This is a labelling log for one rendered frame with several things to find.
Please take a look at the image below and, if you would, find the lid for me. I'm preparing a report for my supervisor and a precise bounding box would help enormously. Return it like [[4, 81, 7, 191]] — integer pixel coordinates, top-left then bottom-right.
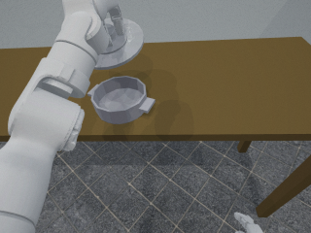
[[94, 18, 144, 70]]

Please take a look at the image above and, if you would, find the left robot forearm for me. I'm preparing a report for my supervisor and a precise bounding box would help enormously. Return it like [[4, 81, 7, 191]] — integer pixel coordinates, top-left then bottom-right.
[[8, 0, 109, 136]]

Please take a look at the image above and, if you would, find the pot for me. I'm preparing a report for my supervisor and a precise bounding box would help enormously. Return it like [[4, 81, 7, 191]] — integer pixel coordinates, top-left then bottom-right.
[[87, 76, 156, 124]]

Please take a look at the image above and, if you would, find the table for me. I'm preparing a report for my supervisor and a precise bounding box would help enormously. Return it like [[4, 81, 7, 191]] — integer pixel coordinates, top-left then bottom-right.
[[0, 36, 311, 217]]

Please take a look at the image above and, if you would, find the robot left hand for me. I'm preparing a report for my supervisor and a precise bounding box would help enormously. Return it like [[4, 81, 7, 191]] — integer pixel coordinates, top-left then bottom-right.
[[103, 0, 124, 48]]

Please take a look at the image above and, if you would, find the left robot upper arm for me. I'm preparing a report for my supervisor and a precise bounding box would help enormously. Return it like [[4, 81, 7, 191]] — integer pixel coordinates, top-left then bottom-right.
[[0, 87, 85, 233]]

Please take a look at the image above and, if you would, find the knob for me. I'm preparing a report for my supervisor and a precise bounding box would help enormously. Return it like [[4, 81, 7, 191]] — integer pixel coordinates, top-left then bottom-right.
[[106, 23, 117, 40]]

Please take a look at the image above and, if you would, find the robot right hand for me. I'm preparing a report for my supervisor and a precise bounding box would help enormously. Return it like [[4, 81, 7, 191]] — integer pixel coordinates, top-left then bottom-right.
[[234, 212, 263, 233]]

